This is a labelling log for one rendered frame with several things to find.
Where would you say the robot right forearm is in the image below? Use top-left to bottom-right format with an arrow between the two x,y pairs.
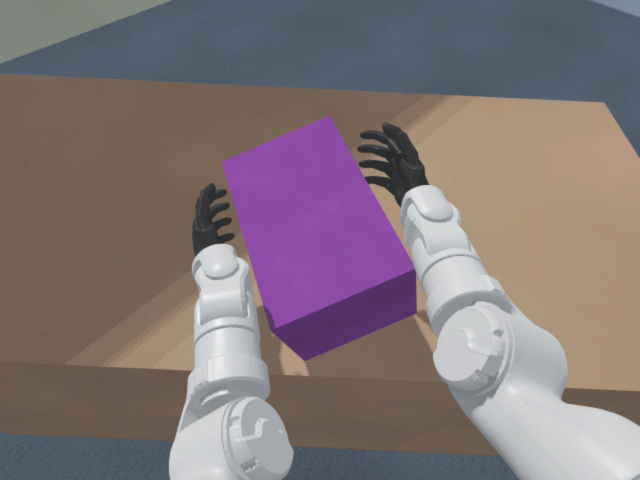
400,185 -> 538,338

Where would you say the left robot hand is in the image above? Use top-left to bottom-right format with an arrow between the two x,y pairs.
192,183 -> 235,256

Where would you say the left robot upper arm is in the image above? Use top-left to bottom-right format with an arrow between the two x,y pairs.
169,396 -> 294,480

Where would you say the robot left forearm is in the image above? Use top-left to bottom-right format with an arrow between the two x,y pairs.
175,244 -> 270,439

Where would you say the right robot hand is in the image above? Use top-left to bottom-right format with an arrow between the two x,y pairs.
357,122 -> 429,207

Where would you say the pedestal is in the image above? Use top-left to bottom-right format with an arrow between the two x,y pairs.
0,73 -> 640,456

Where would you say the carton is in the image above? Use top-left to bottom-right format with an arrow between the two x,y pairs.
222,115 -> 417,361

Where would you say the right robot upper arm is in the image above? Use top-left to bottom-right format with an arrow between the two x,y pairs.
433,305 -> 640,480

